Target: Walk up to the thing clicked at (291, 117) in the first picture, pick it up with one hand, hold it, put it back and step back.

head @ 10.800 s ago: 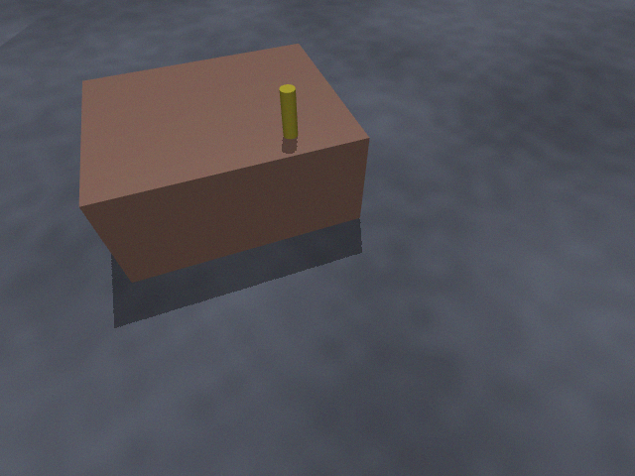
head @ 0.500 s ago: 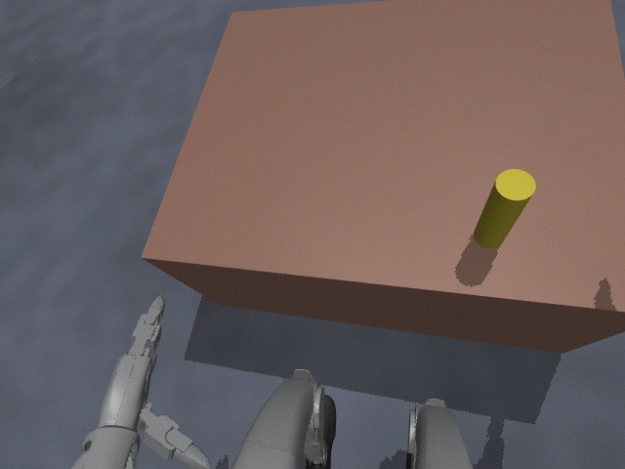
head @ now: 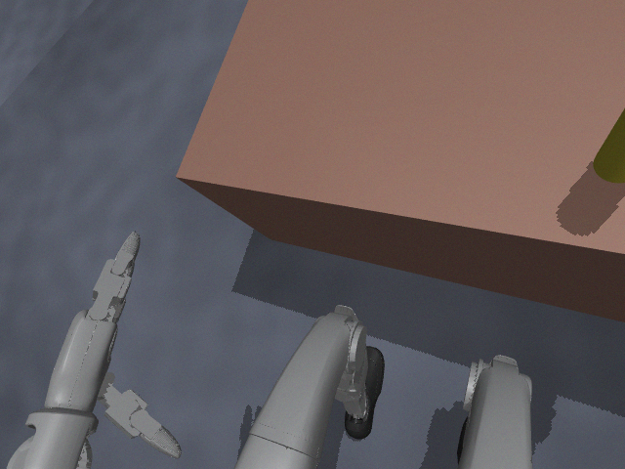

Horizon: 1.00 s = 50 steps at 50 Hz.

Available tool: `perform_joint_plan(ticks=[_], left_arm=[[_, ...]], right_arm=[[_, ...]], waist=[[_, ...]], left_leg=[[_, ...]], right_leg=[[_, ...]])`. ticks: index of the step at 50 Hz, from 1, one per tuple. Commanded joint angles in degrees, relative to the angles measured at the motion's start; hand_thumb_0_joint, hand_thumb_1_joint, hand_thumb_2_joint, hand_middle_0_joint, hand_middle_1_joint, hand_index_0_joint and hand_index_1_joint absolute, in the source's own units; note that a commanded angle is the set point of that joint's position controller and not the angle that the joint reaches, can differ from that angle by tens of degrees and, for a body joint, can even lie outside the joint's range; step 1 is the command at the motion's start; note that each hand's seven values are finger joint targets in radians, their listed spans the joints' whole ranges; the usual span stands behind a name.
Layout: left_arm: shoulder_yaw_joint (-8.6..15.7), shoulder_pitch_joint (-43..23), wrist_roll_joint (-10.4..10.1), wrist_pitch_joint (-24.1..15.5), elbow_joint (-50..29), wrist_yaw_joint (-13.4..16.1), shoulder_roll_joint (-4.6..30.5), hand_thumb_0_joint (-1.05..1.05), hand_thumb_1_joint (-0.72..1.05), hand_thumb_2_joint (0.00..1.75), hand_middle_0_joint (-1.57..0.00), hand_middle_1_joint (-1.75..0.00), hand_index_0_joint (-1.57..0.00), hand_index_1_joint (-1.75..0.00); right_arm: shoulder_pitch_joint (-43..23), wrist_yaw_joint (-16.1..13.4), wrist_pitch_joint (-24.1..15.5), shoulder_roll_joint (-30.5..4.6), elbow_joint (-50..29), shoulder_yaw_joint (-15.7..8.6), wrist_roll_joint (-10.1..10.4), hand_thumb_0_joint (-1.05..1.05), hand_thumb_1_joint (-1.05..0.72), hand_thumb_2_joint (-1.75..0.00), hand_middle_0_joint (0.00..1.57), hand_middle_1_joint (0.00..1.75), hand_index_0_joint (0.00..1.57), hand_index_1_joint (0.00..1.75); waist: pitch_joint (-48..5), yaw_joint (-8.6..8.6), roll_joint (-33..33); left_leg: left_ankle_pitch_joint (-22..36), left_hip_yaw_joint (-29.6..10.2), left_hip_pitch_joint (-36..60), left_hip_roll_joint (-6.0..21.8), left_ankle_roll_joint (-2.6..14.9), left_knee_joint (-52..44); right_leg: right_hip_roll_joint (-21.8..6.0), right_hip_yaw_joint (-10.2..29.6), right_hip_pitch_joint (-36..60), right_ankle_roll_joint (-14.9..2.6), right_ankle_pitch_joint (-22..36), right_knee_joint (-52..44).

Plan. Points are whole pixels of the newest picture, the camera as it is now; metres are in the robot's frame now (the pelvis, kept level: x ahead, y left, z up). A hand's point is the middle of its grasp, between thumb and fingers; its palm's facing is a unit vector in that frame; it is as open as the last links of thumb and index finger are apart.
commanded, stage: close in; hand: right
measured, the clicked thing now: out of the picture +0.54 -0.23 -0.05
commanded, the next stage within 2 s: rest palm in 0.36 s
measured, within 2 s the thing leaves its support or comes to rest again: leaves its support in 1.72 s
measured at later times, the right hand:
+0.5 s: hand out of the picture +0.49 -0.22 -0.06, palm faces +0.19 +0.98 +0.03, open 17.5 cm
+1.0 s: hand (623, 141) +0.52 -0.21 -0.06, palm faces +0.19 +0.98 +0.01, open 14.8 cm
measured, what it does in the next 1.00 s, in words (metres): stands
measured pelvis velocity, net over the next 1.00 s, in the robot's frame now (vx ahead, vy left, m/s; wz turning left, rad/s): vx -0.01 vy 0.00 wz -0.02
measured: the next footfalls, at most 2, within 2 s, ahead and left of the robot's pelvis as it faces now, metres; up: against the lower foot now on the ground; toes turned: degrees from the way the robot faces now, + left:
none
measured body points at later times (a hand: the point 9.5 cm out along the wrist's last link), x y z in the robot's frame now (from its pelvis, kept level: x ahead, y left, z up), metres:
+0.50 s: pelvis -0.01 +0.01 -0.01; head +0.18 -0.08 +0.39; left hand +0.18 +0.25 +0.15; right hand +0.47 -0.28 -0.06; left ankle +0.11 +0.14 -0.52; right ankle +0.03 -0.11 -0.52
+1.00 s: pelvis -0.01 +0.00 -0.02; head +0.20 -0.08 +0.38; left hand +0.18 +0.25 +0.14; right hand +0.51 -0.27 -0.06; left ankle +0.11 +0.14 -0.52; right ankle +0.03 -0.11 -0.52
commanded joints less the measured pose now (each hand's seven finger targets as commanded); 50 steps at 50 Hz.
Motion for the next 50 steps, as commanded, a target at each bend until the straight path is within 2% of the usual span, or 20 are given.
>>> perform_joint_plan(ticks=[1,4,6,11,15,17,19,23,27,28,32,33,35,38,41,44,46,48,49,50], left_arm=[[14.21,6.43,-1.02,-1.88,-10.44,1.34,14.33,0.0,-0.56,0.06,-0.05,-0.05,-0.05,-0.05],[13.47,7.17,-0.92,-1.17,-10.88,0.83,11.79,0.0,-0.55,0.05,-0.05,-0.05,-0.05,-0.05],[12.54,6.24,-1.06,-1.2,-12.29,0.81,10.31,0.0,-0.54,0.05,-0.05,-0.05,-0.05,-0.05],[15.24,5.86,-1.29,-0.38,-17.11,1.6,13.61,0.0,-0.55,0.05,-0.05,-0.05,-0.05,-0.05],[14.07,7.18,-1.83,-0.25,-17.03,1.57,11.4,0.0,-0.55,0.05,-0.05,-0.05,-0.05,-0.05],[14.27,7.52,-1.98,-0.58,-20.34,1.6,11.98,0.0,-0.55,0.05,-0.05,-0.05,-0.05,-0.05],[12.57,9.59,-1.95,-0.34,-19.52,1.39,10.43,0.0,-0.54,0.04,-0.05,-0.05,-0.05,-0.05],[15.43,9.41,-1.84,-0.6,-20.15,1.66,12.01,0.0,-0.54,0.04,-0.05,-0.05,-0.05,-0.05],[12.22,10.8,-1.63,-0.56,-18.61,0.94,8.58,0.0,-0.61,0.1,-0.05,-0.03,-0.02,-0.06],[13.49,10.24,-1.8,-0.7,-20.38,1.19,10.05,0.0,-0.61,0.1,-0.05,-0.03,-0.02,-0.06],[15.11,10.04,-1.5,-0.22,-20.35,1.19,11.87,0.0,-0.61,0.1,-0.05,-0.03,-0.02,-0.06],[16.17,9.1,-1.57,-0.19,-20.83,1.27,12.84,0.0,-0.59,0.08,-0.05,-0.05,-0.04,-0.06],[15.44,8.92,-1.5,0.38,-20.0,1.09,12.21,0.0,-0.59,0.08,-0.05,-0.04,-0.04,-0.06],[13.62,9.85,-1.54,0.66,-19.29,0.78,10.51,0.0,-0.57,0.07,-0.05,-0.04,-0.04,-0.05],[14.42,9.08,-1.46,0.94,-22.9,0.99,11.89,0.0,-0.58,0.07,-0.05,-0.04,-0.04,-0.06],[14.13,9.45,-1.71,1.45,-21.78,0.91,11.65,0.0,-0.58,0.07,-0.05,-0.04,-0.04,-0.06],[13.9,8.94,-1.57,1.36,-21.57,0.88,10.85,0.0,-0.58,0.08,-0.05,-0.04,-0.04,-0.05],[14.69,9.22,-1.64,1.39,-22.68,0.9,12.26,0.0,-0.58,0.07,-0.05,-0.04,-0.04,-0.05],[14.93,9.75,-1.75,1.53,-22.49,0.94,12.6,0.0,-0.58,0.07,-0.05,-0.05,-0.04,-0.06],[14.54,9.58,-1.66,1.64,-22.12,0.87,12.19,0.0,-0.58,0.08,-0.04,-0.04,-0.04,-0.05]], right_arm=[[-17.12,-3.89,-3.02,-15.05,-16.52,0.64,-1.14,0.0,0.54,-0.04,0.06,0.05,0.06,0.05],[-18.66,-5.58,-2.05,-12.76,-19.67,2.59,-2.21,0.0,0.57,-0.03,0.05,0.05,0.05,0.05],[-17.3,-6.28,-1.48,-7.98,-17.82,4.54,-2.23,0.0,0.58,-0.03,0.05,0.05,0.05,0.05],[-17.82,-9.03,-0.78,-7.86,-15.5,4.22,-3.02,0.0,0.57,-0.05,0.04,0.06,0.05,0.06],[-17.38,-10.24,-0.96,-4.39,-12.09,6.43,-3.17,0.0,0.56,-0.06,0.04,0.06,0.04,0.06],[-19.29,-10.87,-1.42,-5.48,-14.04,6.15,-3.51,0.0,0.55,-0.06,0.04,0.06,0.04,0.06],[-19.22,-11.29,-1.64,-4.11,-13.31,6.77,-3.67,0.0,0.54,-0.06,0.04,0.06,0.04,0.06],[-20.36,-12.25,-2.0,-3.36,-15.87,7.36,-3.88,0.0,0.51,-0.06,0.05,0.06,0.05,0.06],[-22.47,-13.18,-2.33,-1.94,-14.75,8.55,-4.43,0.0,0.48,-0.02,0.09,0.04,0.08,0.04],[-22.97,-13.29,-2.33,-2.43,-15.6,8.52,-4.69,0.0,0.48,-0.01,0.1,0.03,0.09,0.03],[-23.31,-14.27,-2.22,-2.51,-14.93,8.67,-5.55,0.0,0.48,0.0,0.11,0.03,0.11,0.03],[-24.33,-14.79,-2.2,-4.91,-16.03,7.66,-5.94,0.0,0.45,0.0,0.19,0.06,0.19,0.06],[-26.01,-15.0,-2.09,-5.64,-16.32,7.77,-6.25,0.0,0.5,-0.01,0.32,0.14,0.31,0.14],[-25.81,-14.98,-1.48,-3.89,-13.36,8.54,-6.38,0.0,0.48,-0.03,0.38,0.18,0.37,0.18],[-27.43,-15.35,-1.14,-5.55,-14.58,8.5,-7.28,0.0,0.45,-0.06,0.45,0.22,0.44,0.23],[-28.46,-15.55,-0.56,-5.23,-12.29,8.49,-6.99,0.0,0.41,-0.13,0.55,0.31,0.55,0.31],[-28.45,-15.5,-0.24,-3.9,-12.2,9.76,-7.21,0.0,0.36,-0.19,0.64,0.39,0.63,0.39],[-26.58,-15.73,0.2,-5.32,-11.57,8.67,-7.35,0.0,0.35,-0.22,0.71,0.45,0.71,0.45],[-27.08,-15.71,0.24,-5.75,-12.06,8.43,-7.37,0.0,0.32,-0.24,0.76,0.48,0.75,0.48],[-28.48,-15.89,0.17,-7.28,-12.9,7.95,-7.52,0.0,0.31,-0.27,0.81,0.52,0.8,0.52]], waist=[[-34.35,-2.87,-33.61],[-34.53,-3.3,-33.65],[-31.3,-2.81,-29.41],[-31.33,-2.12,-23.35],[-26.95,-1.75,-19.34],[-29.6,-1.36,-19.0],[-28.73,-1.55,-18.98],[-31.8,-0.97,-21.57],[-30.84,-1.54,-21.62],[-31.69,-0.59,-21.51],[-31.84,-0.12,-23.46],[-34.07,-0.7,-23.57],[-34.5,-0.63,-23.92],[-32.89,-0.27,-23.28],[-34.82,0.22,-24.46],[-31.7,0.92,-23.31],[-32.7,0.83,-24.23],[-33.63,0.49,-23.59],[-33.46,1.35,-23.44],[-33.76,0.55,-24.72]], left_leg=[[7.45,-1.32,16.0,-2.56,3.63,-4.69],[7.41,-1.69,17.1,-2.27,3.63,-4.72],[7.25,-1.79,18.49,-2.14,3.33,-4.95],[5.05,-1.66,20.59,-2.03,3.08,-5.56],[2.55,-2.95,22.17,-1.84,2.55,-6.81],[3.75,-3.21,24.02,-1.82,2.43,-6.75],[3.93,-3.34,23.85,-1.84,2.44,-6.74],[7.24,-3.0,23.2,-2.01,2.62,-5.97],[7.99,-3.34,22.79,-1.95,2.63,-5.38],[8.26,-3.16,22.44,-1.87,2.58,-5.02],[8.87,-2.42,19.8,-1.95,2.81,-4.26],[9.24,-2.45,20.5,-1.96,2.82,-3.99],[9.54,-2.85,22.05,-1.92,2.74,-4.19],[8.94,-2.81,21.18,-1.97,2.76,-3.95],[8.73,-2.4,20.05,-2.11,2.85,-3.73],[6.69,-2.46,19.93,-1.96,2.72,-4.25],[7.08,-2.66,19.47,-1.96,2.74,-3.94],[8.51,-2.32,20.42,-2.04,2.75,-3.47],[9.51,-2.12,19.93,-2.02,2.74,-3.33],[9.6,-2.28,19.9,-2.08,2.85,-3.26]], right_leg=[[0.37,2.08,32.16,2.68,27.09,-16.82],[0.69,0.87,30.24,2.28,24.92,-15.72],[1.07,0.24,24.89,1.65,19.86,-15.38],[1.77,0.53,20.92,0.97,13.28,-16.44],[2.26,-0.52,14.37,0.06,8.17,-16.15],[2.33,-0.65,15.12,-0.01,9.38,-15.94],[2.52,-1.01,14.68,0.01,9.8,-15.81],[2.55,-1.17,18.81,0.28,13.77,-15.35],[2.72,-1.42,16.58,0.25,14.62,-14.27],[2.62,-1.19,17.55,0.31,14.89,-14.16],[2.48,-0.7,20.65,0.71,17.54,-14.01],[2.51,-0.57,21.05,0.64,18.25,-13.83],[2.63,-0.85,19.7,0.52,17.9,-13.86],[2.62,-0.89,18.03,0.49,16.99,-13.62],[2.3,-0.44,21.0,0.65,17.56,-13.77],[2.62,-0.52,17.59,0.39,13.67,-14.33],[2.46,-0.71,18.27,0.35,14.34,-13.65],[2.4,-0.58,19.07,0.55,16.96,-13.45],[2.31,-0.44,19.79,0.61,18.43,-13.12],[2.29,-0.45,19.84,0.6,18.88,-13.14]])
